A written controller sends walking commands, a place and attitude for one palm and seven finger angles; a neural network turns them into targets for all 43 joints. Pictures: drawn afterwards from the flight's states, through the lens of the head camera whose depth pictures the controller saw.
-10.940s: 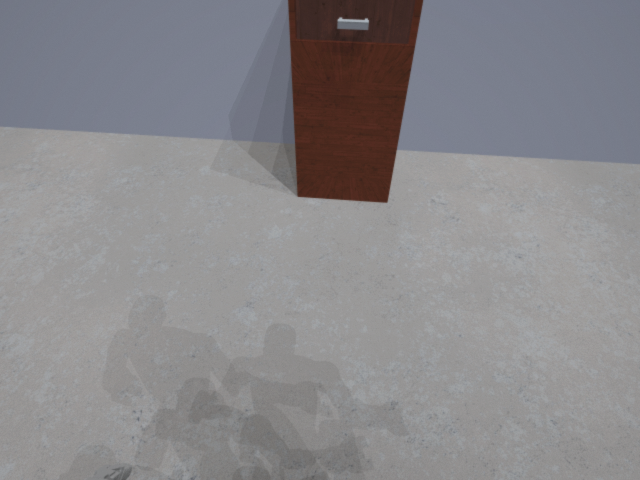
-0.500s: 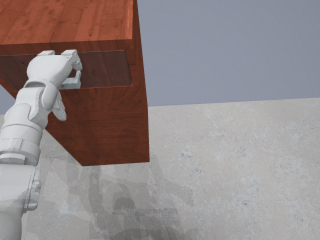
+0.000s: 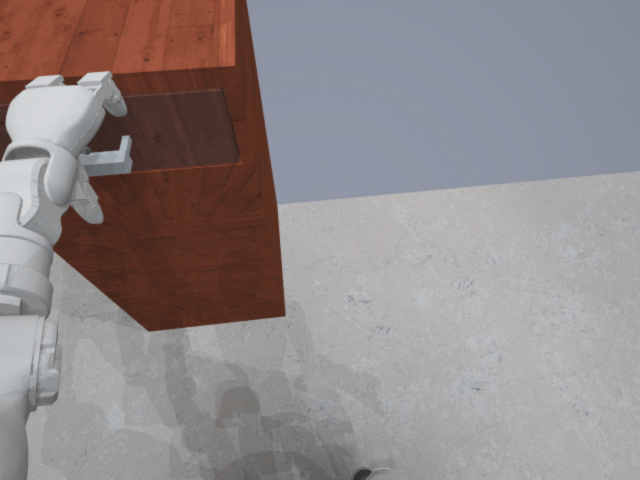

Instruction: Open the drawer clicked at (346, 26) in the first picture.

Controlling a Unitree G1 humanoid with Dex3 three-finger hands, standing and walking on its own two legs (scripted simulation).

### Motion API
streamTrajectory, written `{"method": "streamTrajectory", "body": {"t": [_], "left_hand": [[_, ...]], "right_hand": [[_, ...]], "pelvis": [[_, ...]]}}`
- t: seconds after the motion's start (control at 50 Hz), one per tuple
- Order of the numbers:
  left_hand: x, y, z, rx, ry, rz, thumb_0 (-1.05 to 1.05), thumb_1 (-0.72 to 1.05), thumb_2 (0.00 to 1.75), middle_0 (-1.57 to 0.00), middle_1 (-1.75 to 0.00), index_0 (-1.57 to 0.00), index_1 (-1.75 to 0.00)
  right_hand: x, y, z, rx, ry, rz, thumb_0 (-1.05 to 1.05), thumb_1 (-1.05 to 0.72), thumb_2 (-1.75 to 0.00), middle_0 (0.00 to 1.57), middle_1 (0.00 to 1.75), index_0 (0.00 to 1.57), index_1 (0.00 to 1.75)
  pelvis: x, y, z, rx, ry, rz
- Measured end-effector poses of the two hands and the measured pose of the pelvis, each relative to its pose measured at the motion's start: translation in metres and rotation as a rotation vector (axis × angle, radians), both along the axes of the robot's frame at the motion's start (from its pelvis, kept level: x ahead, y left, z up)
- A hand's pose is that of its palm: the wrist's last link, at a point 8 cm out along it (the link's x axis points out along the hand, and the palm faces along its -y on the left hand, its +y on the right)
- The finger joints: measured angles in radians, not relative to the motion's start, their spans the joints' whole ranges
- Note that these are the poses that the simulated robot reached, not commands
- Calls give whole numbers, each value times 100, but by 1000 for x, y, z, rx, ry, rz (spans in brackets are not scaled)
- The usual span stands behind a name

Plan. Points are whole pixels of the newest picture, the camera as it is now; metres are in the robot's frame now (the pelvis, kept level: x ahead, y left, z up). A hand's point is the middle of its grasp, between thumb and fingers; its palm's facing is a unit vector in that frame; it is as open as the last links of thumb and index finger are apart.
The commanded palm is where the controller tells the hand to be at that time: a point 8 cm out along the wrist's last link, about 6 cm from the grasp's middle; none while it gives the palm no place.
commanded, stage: move the hooked fingers above the handle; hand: left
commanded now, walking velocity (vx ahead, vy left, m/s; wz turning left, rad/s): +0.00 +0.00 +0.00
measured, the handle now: (93, 154) +0.55 +0.31 +0.05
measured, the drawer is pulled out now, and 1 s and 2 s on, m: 0.00 0.00 0.00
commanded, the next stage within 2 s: none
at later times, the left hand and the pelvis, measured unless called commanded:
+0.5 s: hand (62, 142) +0.50 +0.30 +0.12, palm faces +0.05 +0.00 -1.00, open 13.8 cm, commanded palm +0.48 +0.29 +0.16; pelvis +0.00 +0.01 +0.00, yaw +0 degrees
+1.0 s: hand (46, 157) +0.48 +0.31 +0.11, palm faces -0.06 +0.06 -1.00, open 13.8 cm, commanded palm +0.48 +0.28 +0.16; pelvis +0.00 +0.00 +0.00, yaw +0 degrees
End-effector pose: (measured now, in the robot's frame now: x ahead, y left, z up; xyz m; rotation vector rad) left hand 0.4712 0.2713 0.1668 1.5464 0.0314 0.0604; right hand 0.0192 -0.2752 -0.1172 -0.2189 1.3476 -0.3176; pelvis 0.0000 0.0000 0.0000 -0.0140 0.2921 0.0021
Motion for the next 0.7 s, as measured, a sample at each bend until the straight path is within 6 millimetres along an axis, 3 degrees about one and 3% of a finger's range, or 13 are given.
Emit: {"method": "streamTrajectory", "body": {"t": [0.08, 0.16, 0.26, 0.36, 0.46, 0.5, 0.58, 0.7], "left_hand": [[0, 18, 5, 35, 8, 105, 0, -49, 30, -31, -120, -32, -120], [-7, 31, -5, 57, 111, 157, 0, -49, 30, -31, -120, -32, -120], [-15, 17, -19, 21, 172, 28, 0, -49, 30, -31, -120, -32, -120], [-10, -3, -13, -15, 59, -93, 0, -49, 30, -32, -120, -32, -120], [4, 14, 3, 6, -50, 27, 0, -49, 30, -32, -120, -32, -120], [7, 25, 5, 23, -34, 100, 0, -49, 30, -31, -120, -32, -120], [6, 25, 2, 55, 69, 139, 0, -49, 30, -31, -120, -34, -123], [-2, -2, -19, 8, 180, -3, 0, -49, 30, -31, -120, -33, -122]], "right_hand": [[5, 4, -4, 21, -14, 4, 0, -90, -89, 20, 30, 21, 30], [8, 8, -4, 33, -18, 5, 0, -90, -89, 20, 30, 21, 30], [12, 11, 1, 13, -12, 19, 0, -90, -89, 21, 30, 21, 30], [17, 10, 4, -11, -21, 35, 0, -90, -89, 21, 30, 21, 30], [17, 10, -1, 1, -24, 37, 0, -90, -89, 20, 30, 21, 30], [14, 12, -4, 16, -16, 31, 0, -90, -89, 20, 30, 21, 30], [7, 17, -6, 43, 5, 13, 0, -90, -89, 20, 30, 21, 30], [0, 19, -1, 34, 17, -6, 0, -90, -89, 21, 30, 21, 30]], "pelvis": [[-1, 2, 0, 0, 6, -6], [1, 4, 2, -1, 1, -7], [3, 5, 3, -5, -17, 8], [2, 7, 1, -7, -14, 22], [0, 9, -3, -8, 10, 12], [0, 10, -3, -7, 17, 5], [2, 11, 0, -7, 14, 0], [6, 9, 3, -7, -13, 3]]}}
